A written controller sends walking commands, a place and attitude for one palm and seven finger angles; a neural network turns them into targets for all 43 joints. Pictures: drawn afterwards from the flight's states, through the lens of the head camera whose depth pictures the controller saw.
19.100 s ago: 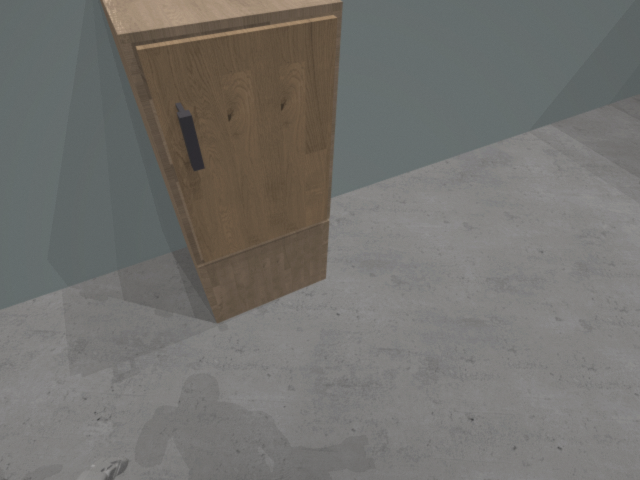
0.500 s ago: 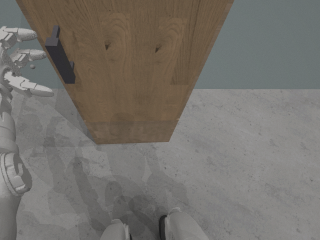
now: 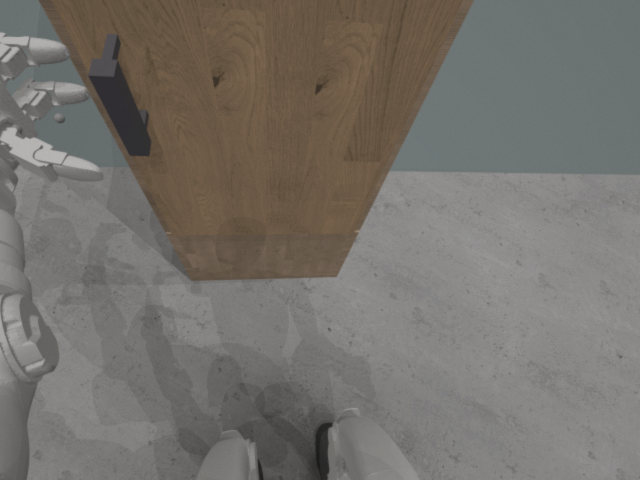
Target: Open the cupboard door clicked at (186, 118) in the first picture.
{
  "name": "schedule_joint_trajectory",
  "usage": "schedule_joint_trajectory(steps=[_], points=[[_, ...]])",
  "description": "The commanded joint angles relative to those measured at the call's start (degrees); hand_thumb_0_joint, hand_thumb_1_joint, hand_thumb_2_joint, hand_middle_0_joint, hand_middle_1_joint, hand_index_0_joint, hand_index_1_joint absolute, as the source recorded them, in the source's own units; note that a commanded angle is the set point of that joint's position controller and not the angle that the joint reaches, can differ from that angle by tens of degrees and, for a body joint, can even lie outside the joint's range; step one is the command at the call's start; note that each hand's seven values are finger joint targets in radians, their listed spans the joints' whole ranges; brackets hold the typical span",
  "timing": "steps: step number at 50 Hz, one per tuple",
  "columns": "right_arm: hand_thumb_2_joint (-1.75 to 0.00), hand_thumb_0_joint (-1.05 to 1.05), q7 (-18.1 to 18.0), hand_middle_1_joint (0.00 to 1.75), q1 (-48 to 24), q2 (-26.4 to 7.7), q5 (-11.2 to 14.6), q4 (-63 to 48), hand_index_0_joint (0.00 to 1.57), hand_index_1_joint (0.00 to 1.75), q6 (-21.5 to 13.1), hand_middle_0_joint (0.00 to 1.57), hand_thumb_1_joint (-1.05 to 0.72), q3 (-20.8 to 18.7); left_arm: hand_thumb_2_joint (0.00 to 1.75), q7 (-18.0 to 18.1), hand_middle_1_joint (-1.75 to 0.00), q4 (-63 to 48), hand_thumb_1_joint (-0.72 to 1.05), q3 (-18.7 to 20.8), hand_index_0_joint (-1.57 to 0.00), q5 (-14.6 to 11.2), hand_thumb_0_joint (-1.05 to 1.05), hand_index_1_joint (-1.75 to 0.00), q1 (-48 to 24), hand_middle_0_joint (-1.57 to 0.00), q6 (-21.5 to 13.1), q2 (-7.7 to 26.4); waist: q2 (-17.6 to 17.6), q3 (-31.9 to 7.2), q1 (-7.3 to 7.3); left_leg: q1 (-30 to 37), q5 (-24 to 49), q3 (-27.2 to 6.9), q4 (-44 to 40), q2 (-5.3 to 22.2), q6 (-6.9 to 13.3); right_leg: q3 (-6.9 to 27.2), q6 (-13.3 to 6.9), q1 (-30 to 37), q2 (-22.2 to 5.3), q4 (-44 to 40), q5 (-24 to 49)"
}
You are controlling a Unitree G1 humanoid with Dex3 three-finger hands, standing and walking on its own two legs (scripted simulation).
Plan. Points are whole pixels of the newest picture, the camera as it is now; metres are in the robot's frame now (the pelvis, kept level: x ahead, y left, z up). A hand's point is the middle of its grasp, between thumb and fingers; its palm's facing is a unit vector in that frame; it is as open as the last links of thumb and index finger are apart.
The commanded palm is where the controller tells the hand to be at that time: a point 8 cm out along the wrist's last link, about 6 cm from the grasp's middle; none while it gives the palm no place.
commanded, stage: slide the fingers in behind the handle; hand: left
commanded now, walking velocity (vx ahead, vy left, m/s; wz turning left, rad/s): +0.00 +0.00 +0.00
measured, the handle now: (126, 99) +0.55 +0.18 +0.08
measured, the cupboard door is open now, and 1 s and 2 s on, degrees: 0 0 0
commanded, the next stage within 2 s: move the hooked fingers beside the handle in 1.62 s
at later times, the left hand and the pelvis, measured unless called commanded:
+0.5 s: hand (77, 125) +0.51 +0.23 +0.08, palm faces -0.03 -1.00 -0.01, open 14.1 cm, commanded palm +0.50 +0.25 +0.08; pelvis +0.00 +0.01 +0.00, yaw +1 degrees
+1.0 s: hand (84, 127) +0.51 +0.22 +0.08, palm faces +0.02 -1.00 -0.01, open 14.4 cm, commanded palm +0.49 +0.22 +0.08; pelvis +0.00 +0.00 +0.00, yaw +3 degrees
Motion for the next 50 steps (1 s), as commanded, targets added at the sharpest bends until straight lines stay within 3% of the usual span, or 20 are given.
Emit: schedule_joint_trajectory(steps=[1, 3, 4, 7, 10, 14, 16, 17, 23, 27, 29, 31, 34, 35, 38, 41, 44, 46, 49, 50], points=[[-0.90, 0.00, -0.6, 0.30, 11.1, -11.6, -0.1, -1.9, 0.20, 0.30, -0.3, 0.20, -0.90, -4.3, 0.30, -0.6, -1.20, -9.9, -0.50, 0.5, -0.30, -1.7, 0.00, -1.20, -23.6, -0.30, -2.4, 13.7, 10.3, -27.6, -0.39, 20.0, 30.2, -4.6, -6.5, -0.1, -1.1, 2.4, -0.8, 13.3, 1.6, -3.2, 17.9], [-0.90, 0.00, -0.6, 0.30, 11.2, -11.7, -0.1, -1.8, 0.20, 0.30, -0.3, 0.20, -0.90, -4.2, 0.30, -0.2, -1.20, -7.9, -0.50, 0.2, -0.30, -1.2, 0.00, -1.20, -23.1, -0.30, -1.6, 13.6, 9.4, -24.4, -0.56, 17.8, 26.9, -4.5, -6.8, -0.2, -0.9, 2.3, -0.8, 12.0, 1.6, -3.5, 15.5], [-0.90, 0.00, -0.5, 0.30, 11.3, -11.6, -0.3, -1.8, 0.20, 0.30, -0.3, 0.20, -0.90, -4.3, 0.30, 0.2, -1.20, -9.3, -0.50, -0.5, -0.30, -1.1, 0.00, -1.20, -24.4, -0.30, -1.8, 12.8, 9.1, -24.9, -1.04, 18.3, 26.7, -4.7, -6.9, -0.2, -0.9, 2.2, -0.7, 11.8, 1.6, -3.6, 15.1], [-0.90, 0.00, -0.2, 0.30, 11.9, -11.5, -0.7, -1.8, 0.20, 0.30, -0.5, 0.20, -0.90, -4.8, 0.30, 1.4, -1.20, -13.4, -0.50, 0.8, -0.30, -1.4, 0.00, -1.20, -25.0, -0.30, -3.6, 12.9, 11.8, -30.0, 0.09, 23.1, 31.9, -5.3, -6.4, 0.0, -1.7, 2.2, -1.0, 11.8, 1.7, -3.0, 16.8], [-0.90, 0.00, 0.2, 0.30, 12.0, -11.3, -0.8, -2.1, 0.20, 0.30, -0.5, 0.20, -0.90, -5.0, 0.30, 1.9, -1.20, -15.2, -0.50, 1.5, -0.30, -2.3, 0.00, -1.20, -23.2, -0.30, -4.8, 12.0, 10.4, -31.9, 0.48, 23.5, 34.9, -5.3, -6.0, 0.0, -1.7, 2.1, -1.2, 13.9, 1.9, -2.5, 19.6], [-0.90, 0.00, 0.5, 0.30, 11.2, -11.0, -0.4, -2.2, 0.20, 0.30, -0.1, 0.20, -0.90, -4.7, 0.30, 2.9, -1.20, -12.5, -0.50, -0.1, -0.30, -1.0, 0.00, -1.20, -21.1, -0.30, -3.6, 10.7, 9.3, -26.5, 0.66, 19.8, 30.0, -4.4, -7.2, -0.3, -1.3, 2.2, -0.9, 14.0, 1.8, -3.3, 17.5], [-0.90, 0.00, 0.4, 0.30, 11.0, -10.9, -0.5, -2.3, 0.20, 0.30, -0.1, 0.20, -0.90, -4.8, 0.30, 3.2, -1.20, -14.3, -0.50, -0.3, -0.30, -0.5, 0.00, -1.20, -22.5, -0.30, -4.0, 10.9, 12.7, -27.5, 0.93, 21.8, 31.0, -4.4, -7.1, -0.3, -1.6, 2.2, -1.1, 13.2, 1.7, -3.3, 17.2], [-0.90, 0.00, 0.4, 0.30, 11.2, -10.9, -0.5, -2.1, 0.20, 0.30, -0.1, 0.20, -0.90, -4.9, 0.30, 3.4, -1.20, -13.7, -0.50, -1.0, -0.30, -0.4, 0.00, -1.20, -22.8, -0.30, -3.9, 10.0, 10.9, -26.6, 0.15, 22.0, 30.6, -4.8, -7.2, -0.1, -1.6, 1.9, -1.0, 12.2, 1.8, -3.5, 16.4], [-0.90, 0.00, 0.4, 0.30, 11.2, -10.8, -0.7, -0.7, 0.20, 0.30, -0.7, 0.20, -0.90, -5.0, 0.30, 4.1, -1.20, -12.8, -0.50, -4.3, -0.30, -1.4, 0.00, -1.20, -26.0, -0.30, -4.4, 4.5, 10.5, -26.0, -1.35, 24.3, 30.0, -6.0, -7.0, 0.2, -2.1, 1.4, -1.0, 8.6, 1.8, -3.5, 14.0], [-0.90, 0.00, 0.5, 0.30, 11.3, -10.8, -0.8, -0.1, 0.20, 0.30, -1.1, 0.20, -0.90, -5.2, 0.30, 4.5, -1.20, -13.6, -0.50, -5.5, -0.30, -0.9, 0.00, -1.20, -27.5, -0.30, -4.9, 3.3, 11.9, -28.0, -1.35, 26.1, 32.4, -6.6, -6.5, 0.2, -2.6, 1.4, -1.1, 7.6, 1.7, -3.0, 14.2], [-0.90, 0.00, 0.8, 0.30, 11.3, -10.5, -1.0, 0.2, 0.20, 0.30, -1.4, 0.20, -0.90, -5.3, 0.30, 5.0, -1.20, -13.7, -0.50, -7.6, -0.30, -0.7, 0.00, -1.20, -27.6, -0.30, -4.9, 0.3, 12.3, -27.6, -1.75, 27.1, 33.1, -6.7, -6.2, 0.3, -2.8, 1.2, -1.0, 6.3, 1.7, -3.2, 14.0], [-0.90, 0.00, 0.8, 0.30, 11.6, -10.7, -1.1, 0.8, 0.20, 0.30, -1.3, 0.20, -0.90, -5.4, 0.30, 5.3, -1.20, -13.9, -0.50, -7.2, -0.30, -0.6, 0.00, -1.20, -29.3, -0.30, -5.0, 1.1, 12.0, -28.1, -2.13, 27.7, 34.2, -7.2, -5.9, 0.5, -3.0, 1.0, -1.1, 5.8, 1.7, -2.9, 14.2], [-0.90, 0.00, 0.9, 0.30, 11.2, -10.4, -1.1, 0.9, 0.20, 0.30, -1.6, 0.20, -0.90, -5.4, 0.30, 5.6, -1.20, -12.9, -0.50, -9.9, -0.30, -0.8, 0.00, -1.20, -28.7, -0.30, -4.7, -2.7, 10.5, -27.3, -2.56, 26.6, 32.1, -7.2, -6.2, 0.2, -2.7, 0.9, -1.0, 6.1, 1.6, -3.1, 13.6], [-0.90, 0.00, 1.0, 0.30, 11.4, -10.3, -1.1, 0.9, 0.20, 0.30, -1.8, 0.20, -0.90, -5.4, 0.30, 5.6, -1.20, -13.8, -0.50, -10.8, -0.30, -1.1, 0.00, -1.20, -29.9, -0.30, -4.9, -4.0, 12.2, -27.1, -2.76, 27.8, 33.8, -7.5, -6.1, 0.2, -2.9, 0.7, -1.3, 5.3, 1.7, -2.9, 13.7], [-0.90, 0.00, 1.1, 0.30, 11.4, -10.4, -1.2, 1.7, 0.20, 0.30, -2.0, 0.20, -0.90, -5.5, 0.30, 6.0, -1.20, -12.4, -0.50, -11.1, -0.30, -1.0, 0.00, -1.20, -30.3, -0.30, -4.4, -4.5, 9.5, -26.9, -3.31, 26.1, 30.3, -7.2, -5.9, 0.0, -2.4, 0.9, -1.0, 5.6, 1.6, -3.3, 13.2], [-0.90, 0.00, 1.2, 0.30, 11.3, -10.2, -1.3, 2.1, 0.20, 0.30, -2.4, 0.20, -0.90, -5.5, 0.30, 6.2, -1.20, -13.9, -0.50, -12.1, -0.30, -0.8, 0.00, -1.20, -32.5, -0.30, -4.8, -5.2, 12.7, -27.9, -3.24, 27.5, 31.6, -7.3, -5.9, -0.1, -2.7, 0.9, -1.3, 5.3, 1.6, -3.1, 13.5], [-0.90, 0.00, 1.6, 0.30, 11.2, -10.0, -1.4, 2.1, 0.20, 0.30, -2.5, 0.20, -0.90, -5.7, 0.30, 6.2, -1.20, -14.3, -0.50, -14.0, -0.30, -1.0, 0.00, -1.20, -30.4, -0.30, -4.8, -8.2, 12.1, -28.6, -3.04, 28.4, 33.1, -7.3, -5.7, -0.1, -2.8, 0.7, -1.3, 5.6, 1.6, -3.2, 14.3], [-0.90, 0.00, 1.6, 0.30, 11.2, -10.0, -1.4, 2.6, 0.20, 0.30, -2.6, 0.20, -0.90, -5.7, 0.30, 6.2, -1.20, -14.2, -0.50, -13.9, -0.30, -1.2, 0.00, -1.20, -30.9, -0.30, -4.8, -7.9, 11.8, -28.4, -3.22, 28.2, 33.6, -7.3, -5.4, -0.1, -2.7, 0.7, -1.3, 5.5, 1.6, -3.1, 15.0], [-0.90, 0.00, 1.7, 0.30, 10.8, -9.9, -1.2, 2.6, 0.20, 0.30, -2.8, 0.20, -0.90, -5.7, 0.30, 6.4, -1.20, -12.8, -0.50, -16.0, -0.30, -1.3, 0.00, -1.20, -30.9, -0.30, -4.5, -10.8, 9.3, -25.7, -3.99, 25.9, 29.2, -7.1, -6.1, -0.5, -2.2, 0.6, -1.2, 5.8, 1.6, -3.6, 13.6], [-0.90, 0.00, 1.6, 0.30, 10.9, -9.9, -1.3, 2.4, 0.20, 0.30, -3.0, 0.20, -0.90, -5.7, 0.30, 6.5, -1.20, -14.6, -0.50, -16.0, -0.30, -1.6, 0.00, -1.20, -32.2, -0.30, -5.0, -10.8, 11.1, -26.4, -4.08, 26.9, 30.9, -7.2, -5.9, -0.5, -2.1, 0.6, -1.4, 5.8, 1.5, -3.4, 14.4]])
